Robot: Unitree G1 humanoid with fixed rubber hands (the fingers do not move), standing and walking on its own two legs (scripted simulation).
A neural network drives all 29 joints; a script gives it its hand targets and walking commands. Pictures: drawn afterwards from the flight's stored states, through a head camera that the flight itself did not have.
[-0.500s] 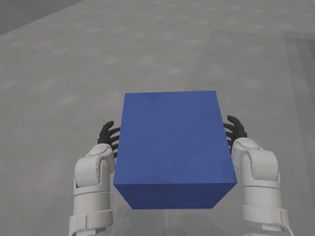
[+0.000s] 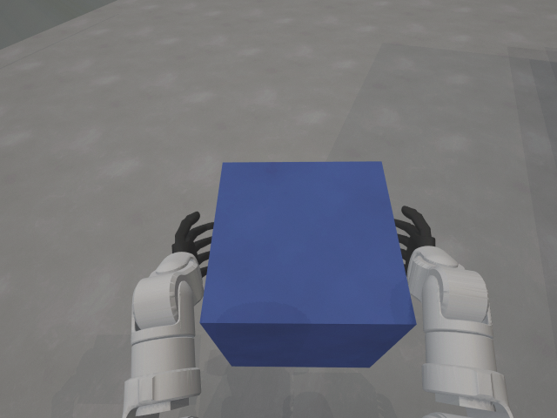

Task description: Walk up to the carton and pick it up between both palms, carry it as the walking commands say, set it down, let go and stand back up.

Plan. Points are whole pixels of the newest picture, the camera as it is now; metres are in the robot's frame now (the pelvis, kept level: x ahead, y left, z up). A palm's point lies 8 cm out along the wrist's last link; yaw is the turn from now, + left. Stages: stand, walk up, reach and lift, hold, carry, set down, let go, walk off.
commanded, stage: carry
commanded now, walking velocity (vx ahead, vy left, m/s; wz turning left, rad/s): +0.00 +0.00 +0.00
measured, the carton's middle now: (300, 271) +0.34 +0.00 +0.02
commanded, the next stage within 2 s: none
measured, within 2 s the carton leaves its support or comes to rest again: neither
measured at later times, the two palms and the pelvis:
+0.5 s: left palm (205, 275) +0.30 +0.14 +0.08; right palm (439, 270) +0.31 -0.19 +0.08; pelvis +0.00 -0.02 +0.00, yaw +0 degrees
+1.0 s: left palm (220, 279) +0.32 +0.12 +0.04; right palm (440, 275) +0.32 -0.20 +0.05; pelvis +0.03 -0.03 +0.00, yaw -1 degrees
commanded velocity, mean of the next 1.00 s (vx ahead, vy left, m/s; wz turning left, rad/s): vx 0.00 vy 0.00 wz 0.00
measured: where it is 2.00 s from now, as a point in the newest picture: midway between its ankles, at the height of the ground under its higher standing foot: outside the picture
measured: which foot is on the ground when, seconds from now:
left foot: down 0.00-1.00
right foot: down 0.00-1.00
